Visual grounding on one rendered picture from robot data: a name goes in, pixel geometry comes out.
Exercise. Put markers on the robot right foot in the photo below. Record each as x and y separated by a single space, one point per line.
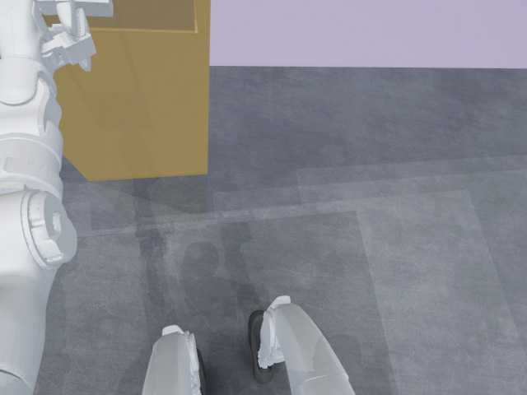
261 374

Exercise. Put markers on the cabinet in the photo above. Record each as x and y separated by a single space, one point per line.
142 110

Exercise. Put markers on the drawer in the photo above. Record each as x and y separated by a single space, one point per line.
142 14

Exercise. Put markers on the robot left forearm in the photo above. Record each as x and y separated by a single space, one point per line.
31 145

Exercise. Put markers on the left robot upper arm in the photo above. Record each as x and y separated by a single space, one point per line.
36 237

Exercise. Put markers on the left robot thigh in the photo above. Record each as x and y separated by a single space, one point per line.
174 358

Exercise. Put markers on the robot left hand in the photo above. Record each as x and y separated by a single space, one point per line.
23 33

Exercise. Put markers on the handle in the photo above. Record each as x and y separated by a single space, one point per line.
95 7

